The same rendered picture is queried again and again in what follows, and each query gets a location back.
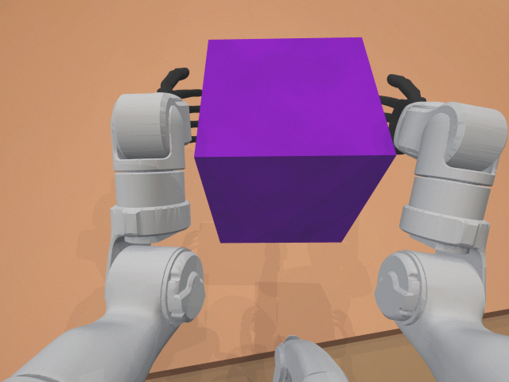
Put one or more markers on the carton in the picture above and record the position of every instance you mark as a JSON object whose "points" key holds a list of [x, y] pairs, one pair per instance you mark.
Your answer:
{"points": [[292, 139]]}

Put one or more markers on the robot right thigh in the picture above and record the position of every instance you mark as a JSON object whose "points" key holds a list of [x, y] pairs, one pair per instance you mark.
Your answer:
{"points": [[305, 361]]}

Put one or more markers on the robot left forearm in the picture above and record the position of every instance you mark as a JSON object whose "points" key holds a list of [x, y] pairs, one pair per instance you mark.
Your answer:
{"points": [[149, 133]]}

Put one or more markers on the robot right forearm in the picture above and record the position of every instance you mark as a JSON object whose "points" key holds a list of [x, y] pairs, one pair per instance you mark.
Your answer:
{"points": [[457, 147]]}

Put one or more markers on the left robot upper arm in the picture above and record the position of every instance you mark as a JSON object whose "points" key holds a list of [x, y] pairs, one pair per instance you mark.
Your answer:
{"points": [[150, 291]]}

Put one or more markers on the left robot hand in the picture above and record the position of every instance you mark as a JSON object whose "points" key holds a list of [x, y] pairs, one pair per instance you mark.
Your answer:
{"points": [[170, 82]]}

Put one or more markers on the right robot hand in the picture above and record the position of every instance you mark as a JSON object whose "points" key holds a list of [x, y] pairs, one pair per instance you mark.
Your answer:
{"points": [[409, 91]]}

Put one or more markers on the right robot upper arm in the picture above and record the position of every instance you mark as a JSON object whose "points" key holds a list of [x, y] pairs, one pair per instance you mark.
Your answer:
{"points": [[438, 302]]}

